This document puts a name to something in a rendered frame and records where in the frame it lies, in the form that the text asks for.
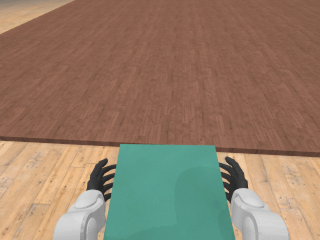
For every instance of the left robot hand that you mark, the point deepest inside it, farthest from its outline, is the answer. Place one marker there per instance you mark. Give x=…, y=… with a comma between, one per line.
x=97, y=178

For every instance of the carton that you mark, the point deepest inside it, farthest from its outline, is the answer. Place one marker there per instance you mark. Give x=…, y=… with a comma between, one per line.
x=168, y=192

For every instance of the right robot forearm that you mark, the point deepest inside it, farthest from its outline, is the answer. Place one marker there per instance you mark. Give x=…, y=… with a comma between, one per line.
x=254, y=218

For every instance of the left robot forearm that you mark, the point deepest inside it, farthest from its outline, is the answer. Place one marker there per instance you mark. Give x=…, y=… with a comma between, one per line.
x=84, y=219

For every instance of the right robot hand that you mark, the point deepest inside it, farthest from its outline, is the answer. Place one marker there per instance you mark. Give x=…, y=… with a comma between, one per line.
x=236, y=178

